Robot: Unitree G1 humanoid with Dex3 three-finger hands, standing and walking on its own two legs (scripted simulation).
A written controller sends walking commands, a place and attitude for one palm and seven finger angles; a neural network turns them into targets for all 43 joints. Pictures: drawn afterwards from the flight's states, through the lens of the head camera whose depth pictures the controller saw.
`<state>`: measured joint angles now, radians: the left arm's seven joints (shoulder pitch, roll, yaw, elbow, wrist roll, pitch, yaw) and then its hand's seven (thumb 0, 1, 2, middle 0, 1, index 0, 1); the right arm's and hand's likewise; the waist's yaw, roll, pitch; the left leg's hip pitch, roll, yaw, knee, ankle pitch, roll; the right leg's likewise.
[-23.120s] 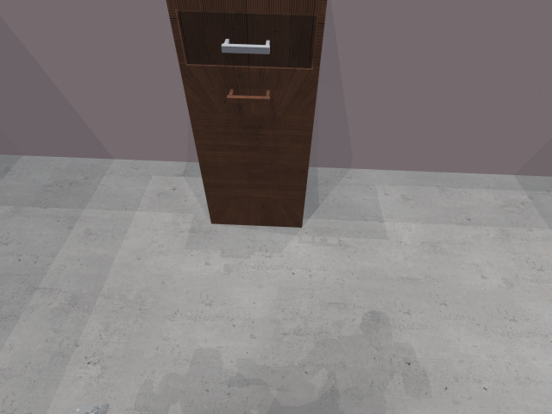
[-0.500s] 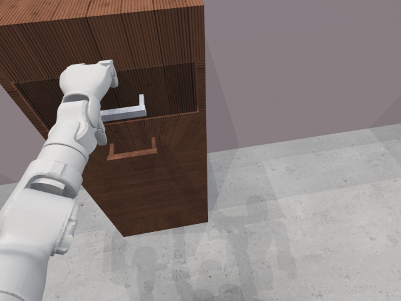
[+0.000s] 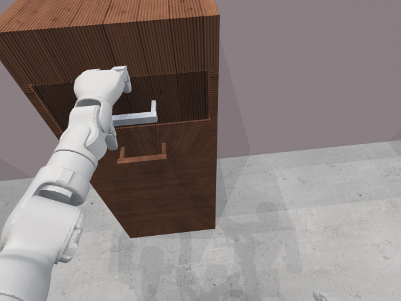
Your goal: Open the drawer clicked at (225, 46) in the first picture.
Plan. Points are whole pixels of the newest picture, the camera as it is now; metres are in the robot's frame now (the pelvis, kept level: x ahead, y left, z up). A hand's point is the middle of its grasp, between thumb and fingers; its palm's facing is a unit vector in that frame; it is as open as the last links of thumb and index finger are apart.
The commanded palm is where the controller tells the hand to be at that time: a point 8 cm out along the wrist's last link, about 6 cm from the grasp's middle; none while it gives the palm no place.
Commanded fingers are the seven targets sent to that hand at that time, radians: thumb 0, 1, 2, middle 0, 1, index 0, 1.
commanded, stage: re-aim the fingers above the handle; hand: left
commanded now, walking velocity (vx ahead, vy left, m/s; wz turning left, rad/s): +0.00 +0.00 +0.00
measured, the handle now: (128, 113) +0.51 +0.19 +0.09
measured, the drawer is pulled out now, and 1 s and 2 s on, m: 0.00 0.00 0.00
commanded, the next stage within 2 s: lower the fingers behind the handle in 1.72 s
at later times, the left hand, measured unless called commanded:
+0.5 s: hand (110, 107) +0.46 +0.21 +0.15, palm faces -0.01 +0.01 -1.00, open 13.5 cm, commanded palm +0.47 +0.19 +0.21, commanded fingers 0.00 -0.50 0.30 -0.30 -1.20 -0.30 -1.20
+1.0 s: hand (118, 105) +0.47 +0.19 +0.15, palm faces +0.04 -0.03 -1.00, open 13.7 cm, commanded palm +0.44 +0.21 +0.21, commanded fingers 0.00 -0.50 0.30 -0.30 -1.20 -0.30 -1.20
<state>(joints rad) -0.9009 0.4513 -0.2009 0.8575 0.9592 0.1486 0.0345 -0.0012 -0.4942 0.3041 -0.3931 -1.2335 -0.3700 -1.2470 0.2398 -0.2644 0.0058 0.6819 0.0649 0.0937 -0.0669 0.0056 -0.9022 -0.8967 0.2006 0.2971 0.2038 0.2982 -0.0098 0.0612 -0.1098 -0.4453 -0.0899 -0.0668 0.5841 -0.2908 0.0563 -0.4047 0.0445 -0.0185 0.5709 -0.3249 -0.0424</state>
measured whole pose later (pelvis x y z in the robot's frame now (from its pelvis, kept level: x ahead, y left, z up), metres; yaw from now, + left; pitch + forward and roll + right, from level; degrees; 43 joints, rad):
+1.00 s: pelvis -0.01 +0.00 +0.00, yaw -2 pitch +8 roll +0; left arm -0.87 0.45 -0.14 0.86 0.98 0.12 0.06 0.00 -0.49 0.30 -0.39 -1.25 -0.35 -1.22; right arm 0.25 -0.26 0.01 0.69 0.06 0.09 -0.06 0.01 -0.90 -0.90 0.20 0.30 0.20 0.30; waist -0.03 0.07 -0.11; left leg -0.42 -0.08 -0.03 0.55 -0.27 0.06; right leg -0.40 0.05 0.02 0.55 -0.30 -0.04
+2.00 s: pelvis +0.01 +0.00 +0.00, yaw -2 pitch +8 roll +0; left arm -0.74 0.49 -0.15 0.66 0.94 0.15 -0.03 0.00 -0.49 0.30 -0.31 -1.20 -0.31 -1.20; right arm 0.21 -0.27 0.01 0.66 0.07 0.15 -0.06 0.01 -0.90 -0.90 0.20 0.30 0.20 0.30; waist -0.01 0.07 -0.10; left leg -0.39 -0.08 -0.04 0.55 -0.30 0.06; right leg -0.36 0.05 0.01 0.54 -0.32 -0.04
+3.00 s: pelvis +0.00 +0.00 +0.00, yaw -3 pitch +11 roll +0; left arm -0.68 0.45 -0.11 0.80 1.01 0.09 0.18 0.00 -0.49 0.30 -0.26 -1.21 -0.32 -1.20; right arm 0.28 -0.27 -0.02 0.67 0.05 0.13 -0.05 0.01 -0.90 -0.90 0.20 0.30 0.20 0.30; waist -0.04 0.05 -0.14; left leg -0.48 -0.06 -0.02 0.61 -0.31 0.05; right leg -0.46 0.07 0.03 0.60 -0.32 -0.04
